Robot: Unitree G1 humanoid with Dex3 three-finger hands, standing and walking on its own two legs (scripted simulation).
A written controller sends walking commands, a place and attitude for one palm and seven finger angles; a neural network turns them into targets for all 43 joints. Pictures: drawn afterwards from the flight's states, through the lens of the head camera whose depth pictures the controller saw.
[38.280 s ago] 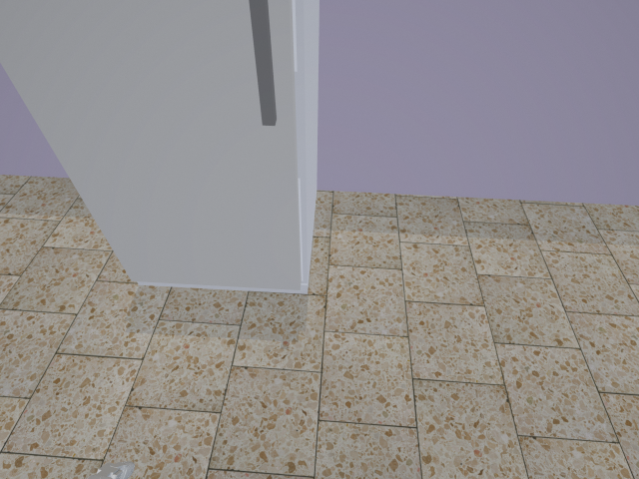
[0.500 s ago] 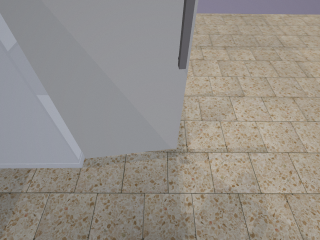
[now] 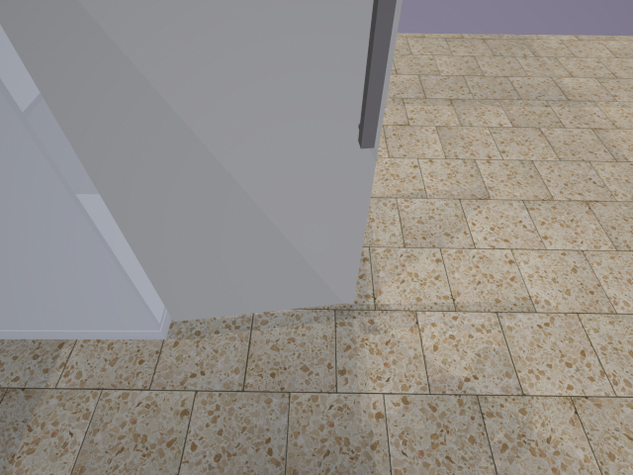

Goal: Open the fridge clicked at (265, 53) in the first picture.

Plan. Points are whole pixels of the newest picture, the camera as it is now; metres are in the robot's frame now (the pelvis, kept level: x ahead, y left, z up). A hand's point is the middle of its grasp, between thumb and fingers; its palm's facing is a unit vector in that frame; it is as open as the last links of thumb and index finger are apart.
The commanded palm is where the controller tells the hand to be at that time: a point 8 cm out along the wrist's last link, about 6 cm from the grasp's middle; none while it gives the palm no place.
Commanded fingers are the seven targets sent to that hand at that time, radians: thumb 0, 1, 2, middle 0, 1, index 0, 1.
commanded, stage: look to check the result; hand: right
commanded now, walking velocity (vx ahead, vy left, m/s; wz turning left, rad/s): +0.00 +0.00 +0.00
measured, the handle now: (376, 36) +0.72 -0.04 +0.21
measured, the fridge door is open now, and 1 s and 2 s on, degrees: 83 83 83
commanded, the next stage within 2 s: stand and wait in 0.44 s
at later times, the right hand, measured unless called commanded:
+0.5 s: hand out of the picture +0.07 -0.20 -0.17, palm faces -0.01 +0.97 -0.26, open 7.4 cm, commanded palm none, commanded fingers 0.00 -0.90 -0.90 0.20 0.30 0.20 0.30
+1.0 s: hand out of the picture +0.07 -0.20 -0.17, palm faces -0.01 +0.96 -0.27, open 7.4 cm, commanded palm none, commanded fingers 0.00 -0.90 -0.90 0.20 0.30 0.20 0.30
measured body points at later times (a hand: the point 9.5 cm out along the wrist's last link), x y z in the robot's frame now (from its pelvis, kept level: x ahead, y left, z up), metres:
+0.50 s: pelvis +0.02 +0.01 +0.00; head +0.04 +0.01 +0.45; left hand +0.07 +0.27 -0.15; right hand +0.07 -0.25 -0.15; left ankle -0.01 +0.12 -0.75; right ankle +0.01 -0.09 -0.75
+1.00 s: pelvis +0.02 +0.01 +0.00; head +0.04 +0.01 +0.45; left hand +0.06 +0.27 -0.15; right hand +0.07 -0.25 -0.15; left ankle -0.01 +0.12 -0.75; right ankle +0.01 -0.09 -0.75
